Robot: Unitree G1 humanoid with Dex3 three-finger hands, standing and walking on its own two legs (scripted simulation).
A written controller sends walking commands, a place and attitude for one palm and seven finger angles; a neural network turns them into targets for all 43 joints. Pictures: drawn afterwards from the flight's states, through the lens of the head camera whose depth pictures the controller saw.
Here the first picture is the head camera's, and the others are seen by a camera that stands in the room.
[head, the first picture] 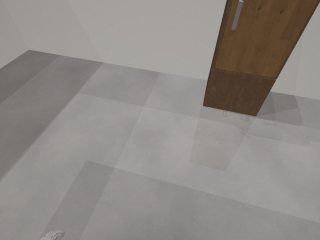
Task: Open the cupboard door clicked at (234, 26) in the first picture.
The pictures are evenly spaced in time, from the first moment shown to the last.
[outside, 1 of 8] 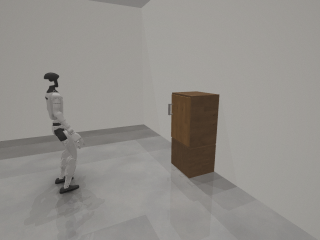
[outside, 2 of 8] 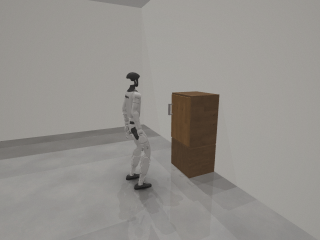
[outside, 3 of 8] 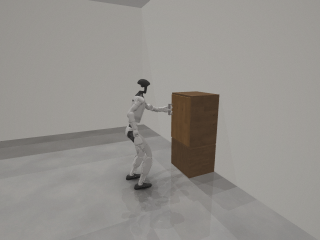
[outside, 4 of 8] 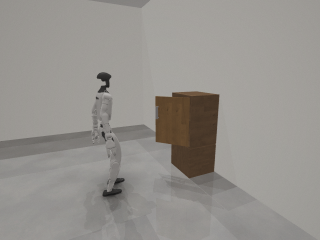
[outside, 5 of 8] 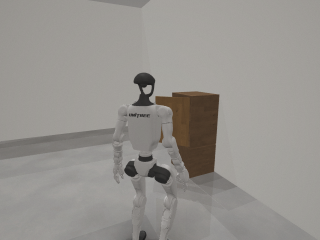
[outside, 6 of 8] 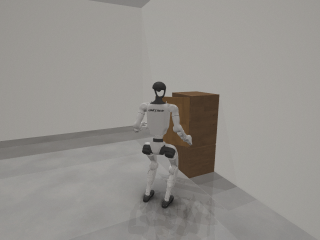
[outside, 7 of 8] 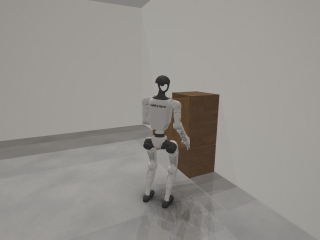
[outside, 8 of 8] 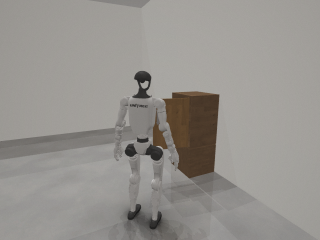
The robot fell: no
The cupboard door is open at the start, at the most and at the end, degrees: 0 80 80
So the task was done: yes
